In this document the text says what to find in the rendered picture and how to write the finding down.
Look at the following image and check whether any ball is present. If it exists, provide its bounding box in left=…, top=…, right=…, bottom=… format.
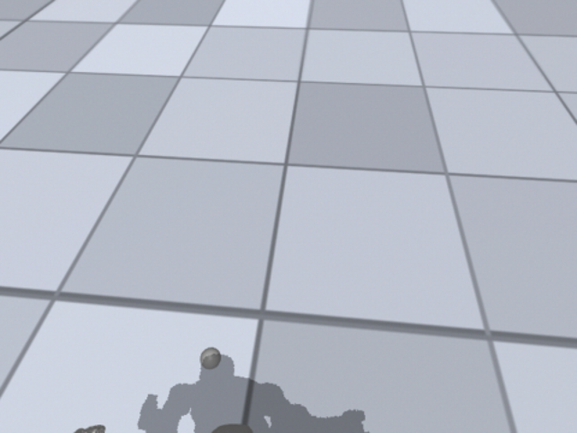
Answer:
left=200, top=347, right=221, bottom=369

